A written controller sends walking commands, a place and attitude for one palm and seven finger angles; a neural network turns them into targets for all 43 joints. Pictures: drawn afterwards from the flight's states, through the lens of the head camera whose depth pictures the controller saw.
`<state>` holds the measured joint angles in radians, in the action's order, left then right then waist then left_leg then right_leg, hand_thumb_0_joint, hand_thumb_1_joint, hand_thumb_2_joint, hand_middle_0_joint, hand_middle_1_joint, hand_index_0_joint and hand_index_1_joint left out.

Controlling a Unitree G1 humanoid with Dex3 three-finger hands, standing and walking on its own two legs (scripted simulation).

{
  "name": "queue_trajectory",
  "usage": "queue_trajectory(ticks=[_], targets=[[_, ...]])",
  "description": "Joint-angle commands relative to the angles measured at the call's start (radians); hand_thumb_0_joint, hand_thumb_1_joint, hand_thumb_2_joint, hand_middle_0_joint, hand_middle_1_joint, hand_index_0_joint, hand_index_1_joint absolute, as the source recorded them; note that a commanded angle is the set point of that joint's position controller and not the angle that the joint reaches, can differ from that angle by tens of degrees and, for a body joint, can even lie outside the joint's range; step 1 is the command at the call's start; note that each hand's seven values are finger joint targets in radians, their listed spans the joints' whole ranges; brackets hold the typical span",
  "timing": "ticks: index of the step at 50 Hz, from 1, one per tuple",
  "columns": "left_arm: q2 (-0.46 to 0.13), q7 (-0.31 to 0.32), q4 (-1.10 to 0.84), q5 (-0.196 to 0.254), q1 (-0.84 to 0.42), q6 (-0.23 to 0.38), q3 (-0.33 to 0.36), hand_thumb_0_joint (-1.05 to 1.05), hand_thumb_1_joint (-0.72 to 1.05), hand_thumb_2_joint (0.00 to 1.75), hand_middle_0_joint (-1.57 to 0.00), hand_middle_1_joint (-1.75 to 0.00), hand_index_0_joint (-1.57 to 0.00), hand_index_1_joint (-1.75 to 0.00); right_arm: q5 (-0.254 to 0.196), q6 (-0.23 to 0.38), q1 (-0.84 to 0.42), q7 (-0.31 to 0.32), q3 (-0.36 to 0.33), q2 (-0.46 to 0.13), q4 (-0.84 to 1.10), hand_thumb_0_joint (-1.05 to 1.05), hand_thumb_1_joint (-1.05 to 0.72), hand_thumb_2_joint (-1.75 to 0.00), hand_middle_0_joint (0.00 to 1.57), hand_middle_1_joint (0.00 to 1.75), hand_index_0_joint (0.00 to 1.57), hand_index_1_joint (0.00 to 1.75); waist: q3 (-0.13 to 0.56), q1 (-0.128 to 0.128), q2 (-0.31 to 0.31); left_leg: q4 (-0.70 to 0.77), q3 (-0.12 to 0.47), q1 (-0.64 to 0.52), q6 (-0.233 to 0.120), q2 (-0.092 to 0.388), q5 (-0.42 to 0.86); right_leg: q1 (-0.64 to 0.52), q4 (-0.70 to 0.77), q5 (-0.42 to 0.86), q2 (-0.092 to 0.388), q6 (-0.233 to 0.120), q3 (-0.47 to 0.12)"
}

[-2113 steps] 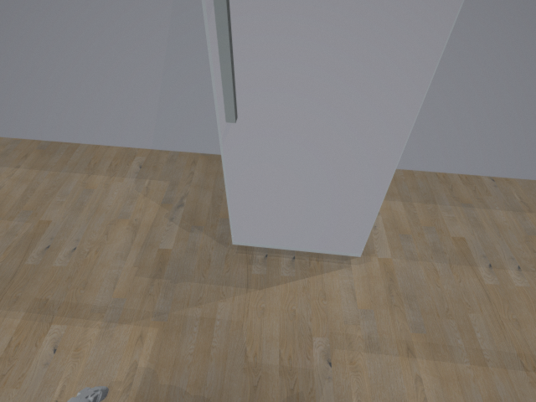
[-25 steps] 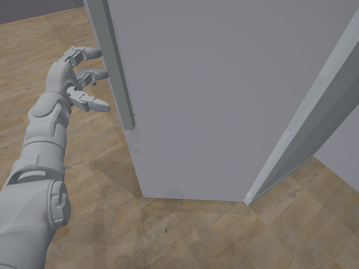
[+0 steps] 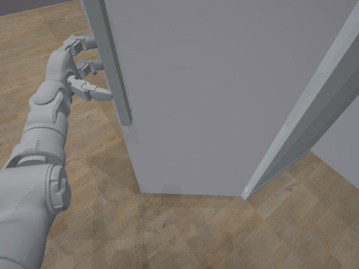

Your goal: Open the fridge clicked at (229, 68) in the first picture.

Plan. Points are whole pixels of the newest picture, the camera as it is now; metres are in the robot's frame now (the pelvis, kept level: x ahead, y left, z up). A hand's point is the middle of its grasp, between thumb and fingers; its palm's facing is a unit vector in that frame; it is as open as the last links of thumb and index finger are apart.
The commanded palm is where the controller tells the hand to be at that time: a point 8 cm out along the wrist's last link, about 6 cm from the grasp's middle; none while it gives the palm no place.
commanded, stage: feel for the door with the fingertips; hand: left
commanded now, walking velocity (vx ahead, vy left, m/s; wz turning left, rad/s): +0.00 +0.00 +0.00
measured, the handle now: (114, 63) +0.54 +0.13 +0.17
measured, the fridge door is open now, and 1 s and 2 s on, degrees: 54 53 53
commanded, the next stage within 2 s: slide the fingers in behind the handle in 0.16 s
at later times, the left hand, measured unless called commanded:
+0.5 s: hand (97, 67) +0.51 +0.16 +0.18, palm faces -0.08 -1.00 +0.01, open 13.9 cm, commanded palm +0.48 +0.22 +0.18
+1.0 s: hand (103, 70) +0.50 +0.15 +0.18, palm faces -0.07 -1.00 +0.01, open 14.0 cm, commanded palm +0.47 +0.20 +0.18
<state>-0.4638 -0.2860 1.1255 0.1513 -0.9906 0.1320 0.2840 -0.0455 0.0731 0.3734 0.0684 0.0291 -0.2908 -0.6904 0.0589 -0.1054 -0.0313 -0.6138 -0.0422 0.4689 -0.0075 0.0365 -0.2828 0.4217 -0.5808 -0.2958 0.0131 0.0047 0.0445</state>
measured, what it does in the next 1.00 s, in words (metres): stands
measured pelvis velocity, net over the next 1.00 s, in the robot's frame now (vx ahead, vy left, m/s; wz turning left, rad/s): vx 0.01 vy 0.00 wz -0.01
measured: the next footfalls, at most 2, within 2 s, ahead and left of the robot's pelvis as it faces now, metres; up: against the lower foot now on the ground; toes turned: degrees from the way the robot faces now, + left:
none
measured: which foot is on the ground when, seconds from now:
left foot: down 0.00-1.00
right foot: down 0.00-1.00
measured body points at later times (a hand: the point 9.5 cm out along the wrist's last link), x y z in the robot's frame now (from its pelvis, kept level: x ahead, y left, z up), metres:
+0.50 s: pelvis +0.01 +0.00 +0.00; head +0.06 +0.00 +0.45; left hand +0.50 +0.22 +0.18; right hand +0.01 -0.27 -0.12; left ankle +0.01 +0.11 -0.73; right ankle -0.01 -0.12 -0.73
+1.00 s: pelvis +0.01 +0.00 +0.00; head +0.05 +0.00 +0.45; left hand +0.49 +0.20 +0.18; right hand +0.06 -0.27 -0.12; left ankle +0.01 +0.11 -0.73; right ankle -0.01 -0.12 -0.73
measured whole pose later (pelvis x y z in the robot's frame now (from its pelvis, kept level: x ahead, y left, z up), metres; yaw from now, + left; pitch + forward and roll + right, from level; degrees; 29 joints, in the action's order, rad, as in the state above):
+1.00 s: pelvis +0.01 +0.00 +0.00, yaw +0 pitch +9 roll -1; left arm -0.42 -0.24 1.08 0.14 -0.97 0.13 0.29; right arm -0.04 0.05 0.37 0.05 0.02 -0.28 -0.67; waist 0.08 -0.10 -0.03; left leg -0.63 -0.04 0.48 -0.01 0.04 -0.31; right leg 0.43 -0.59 -0.32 0.01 0.00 0.04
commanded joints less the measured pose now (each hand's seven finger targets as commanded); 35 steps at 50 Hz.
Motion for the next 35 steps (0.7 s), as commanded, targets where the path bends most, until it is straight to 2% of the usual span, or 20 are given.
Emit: queue_trajectory(ticks=[1,3,4,7,8,10,12,13,14,16,18,19,22,23,24,27,29,31,33,35], targets=[[-0.233,0.002,-0.194,0.015,-0.55,0.074,0.046,0.0,-0.5,0.3,-0.3,-1.2,-0.3,-1.2,-0.001,0.028,0.082,0.013,-0.053,-0.158,0.076,0.0,-0.9,-0.9,0.2,0.3,0.2,0.3,0.345,-0.021,0.013,0.039,0.052,-0.244,-0.025,-0.018,0.218,-0.033,0.061,0.281,-0.036,-0.017,-0.015],[-0.256,0.01,-0.171,0.004,-0.546,0.071,0.059,0.0,-0.5,0.3,-0.3,-1.2,-0.3,-1.2,0.0,0.025,0.089,0.014,-0.053,-0.16,0.074,0.0,-0.9,-0.9,0.2,0.3,0.2,0.3,0.332,-0.02,0.015,0.038,0.048,-0.218,-0.028,-0.02,0.214,-0.038,0.061,0.283,-0.034,-0.016,-0.017],[-0.244,0.013,-0.177,-0.002,-0.577,0.071,0.042,0.0,-0.5,0.3,-0.3,-1.2,-0.3,-1.2,0.001,0.024,0.092,0.014,-0.052,-0.16,0.073,0.0,-0.9,-0.9,0.2,0.3,0.2,0.3,0.325,-0.033,0.009,0.039,0.048,-0.216,-0.028,-0.02,0.204,-0.023,0.062,0.275,-0.035,-0.014,-0.018],[-0.316,0.026,-0.167,-0.015,-0.591,0.083,0.092,0.0,-0.5,0.3,-0.3,-1.2,-0.3,-1.2,0.006,0.023,0.115,0.013,-0.056,-0.167,0.067,0.0,-0.9,-0.9,0.2,0.3,0.2,0.3,0.359,-0.026,-0.005,0.026,0.051,-0.217,-0.028,-0.021,0.226,-0.039,0.053,0.285,-0.035,-0.018,-0.018],[-0.306,0.023,-0.177,-0.018,-0.588,0.089,0.086,0.0,-0.5,0.3,-0.3,-1.2,-0.3,-1.2,0.008,0.024,0.115,0.01,-0.055,-0.164,0.074,0.0,-0.9,-0.9,0.2,0.3,0.2,0.3,0.392,-0.022,-0.021,0.026,0.052,-0.229,-0.025,-0.022,0.241,-0.043,0.047,0.3,-0.036,-0.016,-0.021],[-0.306,0.017,-0.159,-0.021,-0.598,0.094,0.082,0.0,-0.5,0.3,-0.3,-1.2,-0.3,-1.2,0.007,0.021,0.121,0.01,-0.057,-0.162,0.068,0.0,-0.9,-0.9,0.2,0.3,0.2,0.3,0.382,-0.032,-0.018,0.02,0.05,-0.225,-0.026,-0.02,0.243,-0.036,0.048,0.309,-0.039,-0.014,-0.021],[-0.324,0.013,-0.162,-0.014,-0.578,0.098,0.101,0.0,-0.5,0.3,-0.3,-1.2,-0.3,-1.2,0.009,0.018,0.132,0.01,-0.059,-0.166,0.07,0.0,-0.9,-0.9,0.2,0.3,0.2,0.3,0.394,-0.026,0.001,0.016,0.047,-0.217,-0.028,-0.019,0.264,-0.059,0.045,0.329,-0.04,-0.016,-0.017],[-0.314,0.008,-0.159,-0.014,-0.571,0.097,0.098,0.0,-0.5,0.3,-0.3,-1.2,-0.3,-1.2,0.008,0.017,0.128,0.008,-0.058,-0.164,0.072,0.0,-0.9,-0.9,0.2,0.3,0.2,0.3,0.399,-0.025,-0.029,0.015,0.043,-0.232,-0.026,-0.018,0.27,-0.046,0.044,0.338,-0.04,-0.015,-0.02],[-0.328,0.006,-0.17,-0.016,-0.574,0.098,0.104,0.0,-0.5,0.3,-0.3,-1.2,-0.3,-1.2,0.008,0.015,0.13,0.008,-0.059,-0.165,0.072,0.0,-0.9,-0.9,0.2,0.3,0.2,0.3,0.404,-0.023,-0.035,0.013,0.046,-0.232,-0.024,-0.017,0.272,-0.043,0.043,0.335,-0.04,-0.016,-0.02],[-0.301,0.001,-0.17,-0.015,-0.558,0.095,0.085,0.0,-0.5,0.3,-0.3,-1.2,-0.3,-1.2,0.007,0.013,0.13,0.005,-0.059,-0.163,0.074,0.0,-0.9,-0.9,0.2,0.3,0.2,0.3,0.376,-0.023,-0.041,0.017,0.045,-0.23,-0.021,-0.015,0.264,-0.026,0.045,0.321,-0.042,-0.017,-0.015],[-0.287,0.001,-0.185,-0.01,-0.531,0.097,0.085,0.0,-0.5,0.3,-0.3,-1.2,-0.3,-1.2,0.008,0.012,0.13,0.003,-0.062,-0.163,0.081,0.0,-0.9,-0.9,0.2,0.3,0.2,0.3,0.395,-0.015,-0.043,0.016,0.048,-0.251,-0.02,-0.011,0.29,-0.026,0.039,0.326,-0.045,-0.019,-0.009],[-0.26,-0.001,-0.189,-0.007,-0.539,0.092,0.062,0.0,-0.5,0.3,-0.3,-1.2,-0.3,-1.2,0.006,0.011,0.127,0.003,-0.062,-0.16,0.081,0.0,-0.9,-0.9,0.2,0.3,0.2,0.3,0.385,-0.023,-0.052,0.016,0.048,-0.26,-0.019,-0.01,0.285,-0.011,0.043,0.318,-0.045,-0.018,-0.009],[-0.26,0.001,-0.207,0.006,-0.506,0.082,0.078,0.0,-0.5,0.3,-0.3,-1.2,-0.3,-1.2,0.008,0.01,0.133,0.0,-0.065,-0.162,0.084,0.0,-0.9,-0.9,0.2,0.3,0.2,0.3,0.395,-0.013,-0.022,0.011,0.045,-0.262,-0.023,-0.01,0.309,-0.035,0.041,0.335,-0.046,-0.02,-0.005],[-0.268,0.002,-0.218,0.003,-0.521,0.08,0.084,0.0,-0.5,0.3,-0.3,-1.2,-0.3,-1.2,0.008,0.01,0.13,-0.001,-0.066,-0.162,0.081,0.0,-0.9,-0.9,0.2,0.3,0.2,0.3,0.399,-0.018,-0.012,0.013,0.045,-0.261,-0.023,-0.008,0.307,-0.033,0.041,0.344,-0.046,-0.016,-0.007],[-0.276,0.004,-0.215,0.0,-0.504,0.076,0.089,0.0,-0.5,0.3,-0.3,-1.2,-0.3,-1.2,0.007,0.007,0.129,0.0,-0.065,-0.161,0.082,0.0,-0.9,-0.9,0.2,0.3,0.2,0.3,0.392,-0.008,-0.018,0.015,0.046,-0.253,-0.022,-0.008,0.317,-0.036,0.038,0.35,-0.045,-0.018,-0.007],[-0.226,0.012,-0.25,0.004,-0.495,0.071,0.059,0.0,-0.5,0.3,-0.3,-1.2,-0.3,-1.2,0.007,0.008,0.117,-0.002,-0.064,-0.153,0.092,0.0,-0.9,-0.9,0.2,0.3,0.2,0.3,0.372,-0.01,-0.045,0.011,0.041,-0.271,-0.023,-0.01,0.328,-0.027,0.038,0.348,-0.045,-0.02,-0.003],[-0.233,0.017,-0.237,0.003,-0.498,0.065,0.062,0.0,-0.5,0.3,-0.3,-1.2,-0.3,-1.2,0.006,0.004,0.114,-0.001,-0.063,-0.154,0.087,0.0,-0.9,-0.9,0.2,0.3,0.2,0.3,0.357,-0.014,-0.001,0.018,0.046,-0.252,-0.022,-0.009,0.299,-0.028,0.042,0.337,-0.046,-0.018,-0.004],[-0.198,0.019,-0.264,0.005,-0.502,0.062,0.04,0.0,-0.5,0.3,-0.3,-1.2,-0.3,-1.2,0.004,0.009,0.103,-0.003,-0.064,-0.15,0.093,0.0,-0.9,-0.9,0.2,0.3,0.2,0.3,0.365,-0.012,-0.028,0.018,0.047,-0.272,-0.021,-0.01,0.302,-0.02,0.04,0.333,-0.045,-0.019,-0.004],[-0.203,0.027,-0.294,0.006,-0.51,0.07,0.047,0.0,-0.5,0.3,-0.3,-1.2,-0.3,-1.2,0.006,0.011,0.099,-0.003,-0.064,-0.148,0.091,0.0,-0.9,-0.9,0.2,0.3,0.2,0.3,0.401,-0.007,-0.042,0.01,0.05,-0.298,-0.019,-0.011,0.341,-0.037,0.033,0.361,-0.044,-0.021,-0.004],[-0.186,0.032,-0.283,0.01,-0.525,0.064,0.038,0.0,-0.5,0.3,-0.3,-1.2,-0.3,-1.2,0.006,0.013,0.094,-0.003,-0.063,-0.146,0.086,0.0,-0.9,-0.9,0.2,0.3,0.2,0.3,0.378,-0.018,-0.005,0.012,0.051,-0.291,-0.021,-0.01,0.325,-0.028,0.039,0.356,-0.045,-0.017,-0.003]])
